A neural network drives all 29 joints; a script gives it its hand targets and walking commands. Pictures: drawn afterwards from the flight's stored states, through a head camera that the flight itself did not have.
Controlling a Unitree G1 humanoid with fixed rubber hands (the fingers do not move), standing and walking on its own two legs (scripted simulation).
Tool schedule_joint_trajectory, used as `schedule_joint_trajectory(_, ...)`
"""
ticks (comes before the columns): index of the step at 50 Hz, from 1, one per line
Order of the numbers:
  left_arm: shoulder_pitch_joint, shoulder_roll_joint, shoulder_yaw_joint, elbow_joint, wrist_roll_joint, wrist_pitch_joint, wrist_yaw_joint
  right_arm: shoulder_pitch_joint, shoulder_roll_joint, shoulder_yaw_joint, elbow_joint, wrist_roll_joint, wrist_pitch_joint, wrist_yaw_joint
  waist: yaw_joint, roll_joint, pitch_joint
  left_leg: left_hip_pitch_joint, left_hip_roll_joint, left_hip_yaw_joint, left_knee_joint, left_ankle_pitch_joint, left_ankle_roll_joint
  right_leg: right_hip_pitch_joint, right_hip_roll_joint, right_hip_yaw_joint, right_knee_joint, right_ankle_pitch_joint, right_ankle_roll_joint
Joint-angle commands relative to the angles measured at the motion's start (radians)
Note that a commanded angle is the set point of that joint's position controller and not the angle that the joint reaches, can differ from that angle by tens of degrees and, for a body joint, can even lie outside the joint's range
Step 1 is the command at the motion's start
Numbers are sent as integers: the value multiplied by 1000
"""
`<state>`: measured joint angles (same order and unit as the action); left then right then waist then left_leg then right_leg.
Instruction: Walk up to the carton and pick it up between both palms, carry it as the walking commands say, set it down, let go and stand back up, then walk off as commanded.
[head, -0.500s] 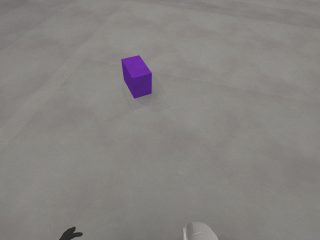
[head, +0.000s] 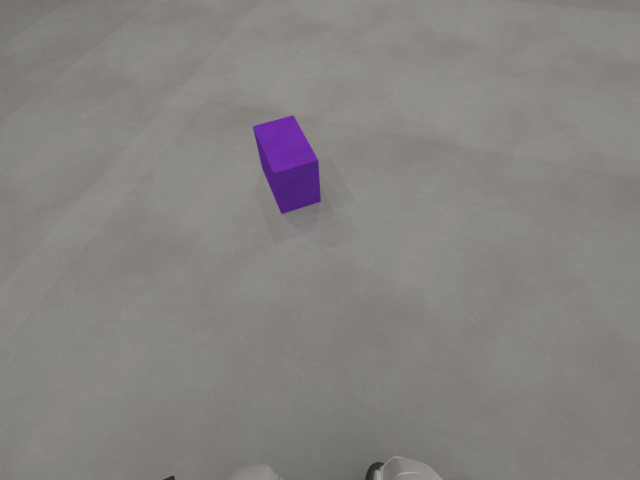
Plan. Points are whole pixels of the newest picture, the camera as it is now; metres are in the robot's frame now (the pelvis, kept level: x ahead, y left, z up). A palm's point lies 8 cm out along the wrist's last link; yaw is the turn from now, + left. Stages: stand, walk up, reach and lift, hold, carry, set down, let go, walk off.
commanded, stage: walk up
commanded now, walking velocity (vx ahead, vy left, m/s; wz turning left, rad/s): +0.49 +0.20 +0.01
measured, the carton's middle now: (287, 164) +1.28 +0.13 -0.65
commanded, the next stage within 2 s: none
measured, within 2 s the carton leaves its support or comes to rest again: neither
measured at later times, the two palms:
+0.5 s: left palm (103, 459) +0.17 +0.32 -0.15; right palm (414, 342) +0.31 -0.14 -0.12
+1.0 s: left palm (190, 211) +0.62 +0.27 -0.15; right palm (401, 331) +0.33 -0.12 -0.14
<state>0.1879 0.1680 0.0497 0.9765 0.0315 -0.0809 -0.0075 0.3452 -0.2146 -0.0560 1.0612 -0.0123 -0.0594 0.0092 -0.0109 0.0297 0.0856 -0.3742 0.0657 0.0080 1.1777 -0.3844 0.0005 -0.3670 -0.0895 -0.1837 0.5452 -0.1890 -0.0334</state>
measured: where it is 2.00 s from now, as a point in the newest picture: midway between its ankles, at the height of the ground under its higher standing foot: (299, 280)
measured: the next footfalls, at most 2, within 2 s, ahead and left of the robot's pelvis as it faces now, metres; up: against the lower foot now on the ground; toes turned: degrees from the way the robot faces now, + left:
left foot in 0.42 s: +0.30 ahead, +0.20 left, +0.00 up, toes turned +9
right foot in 1.00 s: +0.62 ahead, -0.05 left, +0.00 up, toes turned -9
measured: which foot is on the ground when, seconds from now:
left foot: up 0.00-0.40, down 0.42-1.00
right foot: down 0.00-0.44, up 0.46-0.98, down 1.00-1.00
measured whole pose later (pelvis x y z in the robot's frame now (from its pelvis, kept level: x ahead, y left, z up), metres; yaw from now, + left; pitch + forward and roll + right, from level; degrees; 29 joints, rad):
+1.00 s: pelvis +0.47 +0.08 -0.01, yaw +0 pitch +3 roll -1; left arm 0.04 0.16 0.02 0.97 0.03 -0.02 -0.05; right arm 0.52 -0.13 -0.02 1.13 -0.03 -0.09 -0.02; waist -0.10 0.00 0.02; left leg 0.12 0.08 0.15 0.34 -0.49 -0.04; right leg -0.49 -0.05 -0.16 0.55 -0.16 0.02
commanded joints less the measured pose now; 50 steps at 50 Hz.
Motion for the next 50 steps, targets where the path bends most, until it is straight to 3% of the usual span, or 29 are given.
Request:
schedule_joint_trajectory(1, 169, 115, 32, 24, -15, -18, 12, 47, 19, -3, -30, -19, 42, 25, -9, -161, -76, -213, 76, -28, -77, 232, 7, 199, -244, 253, -321, 187, -22)
schedule_joint_trajectory(4, 238, 113, 32, 41, -4, -14, 10, -50, 24, 6, -82, -17, 56, 49, 17, -178, -10, -209, 82, 19, -240, 277, -8, 168, -235, 196, -359, 143, -19)
schedule_joint_trajectory(7, 216, 150, 35, 29, -8, -3, 8, -173, 1, 10, -125, -7, 63, 65, 28, -216, 50, -152, 67, 81, -418, 329, -22, 82, -206, 140, -416, -111, -12)
schedule_joint_trajectory(9, 230, 182, 43, 37, -10, 3, 14, -236, -19, 8, -143, -10, 66, 69, 36, -152, 75, -167, 79, 67, -482, 321, -36, 98, -262, 206, -421, -172, -41)
schedule_joint_trajectory(13, 281, 197, 49, 49, -14, 6, 17, -268, -32, 7, -164, -11, 44, 69, 60, -200, 68, -142, 85, 87, -594, 303, -45, 167, -268, 177, -411, -142, -53)
schedule_joint_trajectory(16, 279, 199, 45, 62, -16, 10, 24, -262, -35, 8, -150, -13, 22, 62, 59, -149, -7, -60, 68, 94, -681, 220, -33, 235, -261, 149, -328, -56, -44)
schedule_joint_trajectory(18, 287, 168, 35, 77, -13, 13, 25, -68, -73, -7, -75, -22, -4, 36, -6, -32, -130, 220, -2, 132, -762, 176, -6, 197, -164, 56, -15, 132, -16)
schedule_joint_trajectory(19, 313, 129, 27, 78, -12, 12, 23, 77, -138, -34, -24, -35, -13, 20, -55, 164, -215, 427, 100, 18, -795, 94, 38, 54, -106, 47, 220, 31, 6)
schedule_joint_trajectory(20, 263, 89, 18, 25, -10, 5, 12, 219, -252, -63, -1, -44, -20, 2, -116, 350, -259, 579, 327, -295, -908, 60, 108, -209, 21, 38, 491, -349, 53)
schedule_joint_trajectory(21, 246, 98, 29, 1, 1, 12, 8, 234, -301, -70, -2, -22, -15, -3, -95, 335, -250, 600, 381, -433, -938, 74, 136, -349, 28, 117, 625, -413, 50)
schedule_joint_trajectory(22, 183, 107, 23, 6, 1, 19, 1, 167, -256, -61, -11, -11, -12, -9, -86, 231, -159, 571, 348, -367, -925, 125, 184, -406, -15, 129, 694, -345, 47)
schedule_joint_trajectory(23, 79, 89, 13, 0, -4, 18, -3, 158, -166, -35, 1, -7, -23, -7, -99, 117, -116, 495, 306, -301, -921, 214, 165, -406, -60, 148, 671, -247, 41)
schedule_joint_trajectory(25, 66, 85, 21, -3, -3, 20, -14, 59, -128, -12, -25, -8, -42, -12, -45, 9, -60, 368, 268, -214, -931, 386, 88, -314, -77, 203, 623, -132, 36)
schedule_joint_trajectory(29, 46, 64, 16, -36, -6, 49, -26, 90, -78, 0, 4, 0, -62, -13, -12, 61, -31, 346, 252, -115, -981, 526, 115, -272, -51, 152, 575, -31, 52)
schedule_joint_trajectory(30, 30, 60, 17, -37, -5, 60, -32, 77, -71, -1, -5, 6, -59, -14, -13, 59, -27, 352, 224, -88, -1009, 483, 99, -295, -39, 142, 574, 19, 63)
schedule_joint_trajectory(32, 37, 55, 20, -22, 0, 82, -31, 117, -112, -6, 13, 7, -63, -17, -25, 10, 7, 385, 297, -104, -973, 637, 77, -352, -51, 147, 560, 62, 87)
schedule_joint_trajectory(33, 32, 67, 20, -20, -3, 89, -29, 118, -97, -1, 2, 5, -61, -19, -19, -7, 14, 336, 266, -65, -971, 645, 64, -304, -60, 160, 553, 95, 93)
schedule_joint_trajectory(35, -65, 61, 10, -64, -5, 101, -44, 115, -76, 3, 7, 4, -57, -20, -30, 90, 40, 319, 267, -52, -987, 598, 87, -336, -66, 147, 506, 138, 94)
schedule_joint_trajectory(36, -126, 84, 13, -68, -14, 100, -47, 111, -93, 1, 10, -1, -58, -21, -40, 77, 69, 276, 226, -17, -1006, 539, 64, -309, -51, 134, 473, 163, 94)
schedule_joint_trajectory(37, -154, 84, 6, -82, -18, 98, -50, 130, -65, 5, 20, 0, -59, -19, -49, 151, 79, 308, 207, -14, -1022, 508, 55, -320, -38, 115, 446, 166, 91)
schedule_joint_trajectory(39, -237, 77, -7, -105, -20, 87, -56, 172, -68, 15, 25, -4, -44, -18, -74, 195, 85, 303, 161, 28, -1039, 385, 45, -299, -13, 94, 279, 190, 81)
schedule_joint_trajectory(41, -291, 77, -10, -101, -16, 77, -57, 217, -80, 10, 35, -13, -43, -26, -104, 162, 109, 419, 200, 42, -981, 586, 55, -333, -2, 59, 164, 165, 84)
schedule_joint_trajectory(42, -302, 62, -18, -111, -14, 65, -52, 270, -66, 14, 52, -16, -42, -32, -121, 163, 74, 449, 173, 59, -939, 663, 51, -302, 23, 39, 102, 116, 78)
schedule_joint_trajectory(44, -257, 65, -14, -90, -7, 48, -37, 310, -73, 14, 86, -17, -33, -32, -105, 143, -23, 473, 148, 102, -874, 762, 76, -170, 66, -13, 30, 22, 66)
schedule_joint_trajectory(45, -217, 77, -10, -75, -5, 40, -33, 299, -96, 5, 89, -15, -28, -35, -86, 198, -28, 480, 152, 123, -825, 802, 80, -137, 68, -23, 11, -47, 57)
schedule_joint_trajectory(47, -99, 92, 6, -36, 0, 31, -20, 286, -114, -1, 99, -10, -31, -35, -11, 92, -57, 360, 153, 120, -648, 872, 77, 81, 78, -16, -81, 18, 23)
schedule_joint_trajectory(48, 72, 148, 30, 29, 10, 19, -7, 230, -117, 2, 67, -5, -32, -36, 81, 9, -210, 183, 141, 132, -429, 794, 46, 396, 2, 81, -33, 184, -45)
schedule_joint_trajectory(49, 257, 294, 71, 72, 17, 9, 5, 184, -87, 10, 19, 8, -47, -28, 154, -206, -331, -104, 48, 103, -108, 261, 8, 688, -244, 399, -66, 356, -141)
schedule_joint_trajectory(50, 373, 330, 69, 98, 5, 9, 13, 162, -36, 4, -11, 25, -43, -24, 174, -303, -380, -241, -26, 55, 119, -173, 6, 762, -427, 642, -138, 498, -214)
